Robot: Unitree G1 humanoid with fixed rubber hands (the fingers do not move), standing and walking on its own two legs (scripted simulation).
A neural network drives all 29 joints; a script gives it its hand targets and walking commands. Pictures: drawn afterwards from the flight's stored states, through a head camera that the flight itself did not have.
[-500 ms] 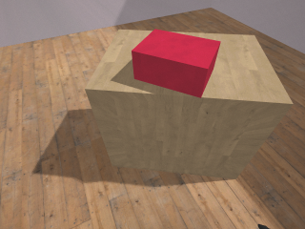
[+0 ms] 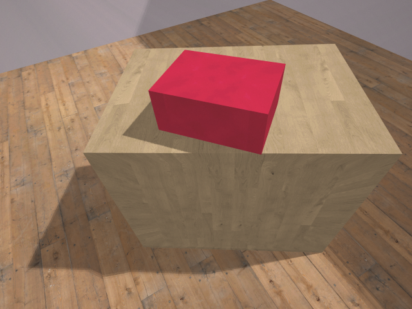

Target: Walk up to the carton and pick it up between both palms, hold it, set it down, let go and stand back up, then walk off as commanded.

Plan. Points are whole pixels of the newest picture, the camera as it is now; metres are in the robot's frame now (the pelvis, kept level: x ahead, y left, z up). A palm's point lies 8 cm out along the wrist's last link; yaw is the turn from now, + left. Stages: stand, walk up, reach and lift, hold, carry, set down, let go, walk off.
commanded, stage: walk up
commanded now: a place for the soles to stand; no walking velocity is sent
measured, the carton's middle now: (219, 97) +0.68 -0.01 +0.03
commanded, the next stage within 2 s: none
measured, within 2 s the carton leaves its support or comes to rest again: neither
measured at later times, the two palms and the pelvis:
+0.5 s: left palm (47, 302) +0.17 +0.36 -0.10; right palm (359, 299) +0.17 -0.25 -0.06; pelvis +0.10 +0.05 +0.02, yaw +0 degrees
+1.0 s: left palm (71, 262) +0.25 +0.33 -0.09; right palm (352, 278) +0.22 -0.27 -0.10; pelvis +0.16 +0.03 +0.00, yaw -3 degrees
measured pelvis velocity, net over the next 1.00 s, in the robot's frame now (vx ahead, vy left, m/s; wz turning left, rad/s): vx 0.16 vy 0.03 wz -0.05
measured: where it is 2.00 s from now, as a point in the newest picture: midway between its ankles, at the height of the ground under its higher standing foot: outside the picture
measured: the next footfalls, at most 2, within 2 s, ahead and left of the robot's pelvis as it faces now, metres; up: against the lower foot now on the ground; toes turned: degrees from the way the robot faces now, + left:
left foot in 0.28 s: +0.20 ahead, +0.14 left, +0.00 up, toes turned +1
right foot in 0.70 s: +0.23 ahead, -0.11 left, +0.00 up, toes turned -3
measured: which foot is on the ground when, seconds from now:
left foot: up 0.00-0.26, down 0.28-1.00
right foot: down 0.00-0.30, up 0.32-0.68, down 0.70-1.00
